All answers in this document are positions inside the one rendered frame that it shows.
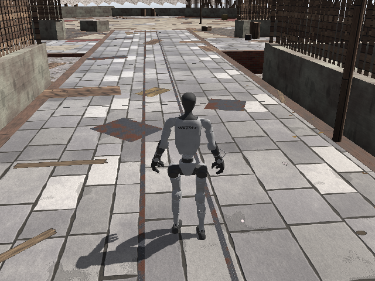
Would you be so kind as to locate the robot left upper arm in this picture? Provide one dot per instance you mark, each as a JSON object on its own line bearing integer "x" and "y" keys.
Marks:
{"x": 170, "y": 122}

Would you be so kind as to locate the right robot forearm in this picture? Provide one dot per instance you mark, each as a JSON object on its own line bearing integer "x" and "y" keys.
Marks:
{"x": 217, "y": 155}

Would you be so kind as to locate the robot left hand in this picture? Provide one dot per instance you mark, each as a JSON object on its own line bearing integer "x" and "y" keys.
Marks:
{"x": 154, "y": 164}

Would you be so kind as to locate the robot right foot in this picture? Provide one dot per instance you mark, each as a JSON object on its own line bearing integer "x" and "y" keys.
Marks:
{"x": 201, "y": 234}

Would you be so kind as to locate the left robot forearm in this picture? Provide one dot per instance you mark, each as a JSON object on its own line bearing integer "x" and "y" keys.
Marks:
{"x": 158, "y": 153}

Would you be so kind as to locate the robot right upper arm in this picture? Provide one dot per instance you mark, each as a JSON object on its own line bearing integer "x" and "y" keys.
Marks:
{"x": 209, "y": 133}

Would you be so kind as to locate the robot right hand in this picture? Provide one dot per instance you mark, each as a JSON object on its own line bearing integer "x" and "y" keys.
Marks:
{"x": 221, "y": 166}

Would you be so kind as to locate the left robot thigh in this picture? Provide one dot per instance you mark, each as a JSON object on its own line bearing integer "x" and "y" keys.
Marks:
{"x": 175, "y": 177}

